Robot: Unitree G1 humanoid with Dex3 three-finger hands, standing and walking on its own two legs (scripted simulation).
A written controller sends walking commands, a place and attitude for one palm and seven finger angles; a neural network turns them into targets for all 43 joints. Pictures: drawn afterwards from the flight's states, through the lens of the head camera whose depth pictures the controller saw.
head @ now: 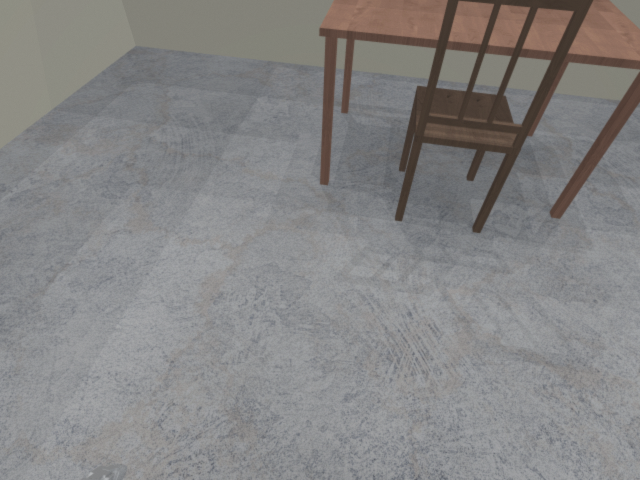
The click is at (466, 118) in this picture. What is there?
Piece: chair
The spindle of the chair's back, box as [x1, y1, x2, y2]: [458, 4, 500, 119]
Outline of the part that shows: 499,4 494,4 458,115 458,119 462,119 500,6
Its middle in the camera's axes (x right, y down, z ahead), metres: +0.50 -0.55 +1.25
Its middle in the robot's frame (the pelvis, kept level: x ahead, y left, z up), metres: +1.32 -0.44 -0.05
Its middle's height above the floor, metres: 0.72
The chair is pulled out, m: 0.00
